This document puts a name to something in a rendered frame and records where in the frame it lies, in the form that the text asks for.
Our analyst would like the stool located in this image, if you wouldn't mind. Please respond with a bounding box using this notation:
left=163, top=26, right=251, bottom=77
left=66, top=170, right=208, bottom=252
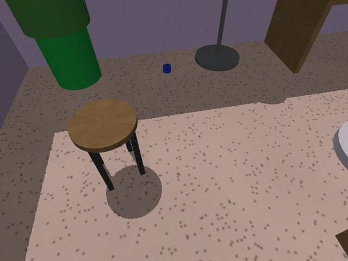
left=68, top=98, right=145, bottom=191

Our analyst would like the tin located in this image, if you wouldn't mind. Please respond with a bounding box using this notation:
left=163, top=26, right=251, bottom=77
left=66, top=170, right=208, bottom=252
left=163, top=64, right=171, bottom=73

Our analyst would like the potted plant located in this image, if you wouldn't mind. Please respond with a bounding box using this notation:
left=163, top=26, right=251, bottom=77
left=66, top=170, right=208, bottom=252
left=5, top=0, right=101, bottom=90

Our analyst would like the coat stand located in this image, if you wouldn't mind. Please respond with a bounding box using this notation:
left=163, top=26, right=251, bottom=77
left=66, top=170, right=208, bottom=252
left=195, top=0, right=240, bottom=71

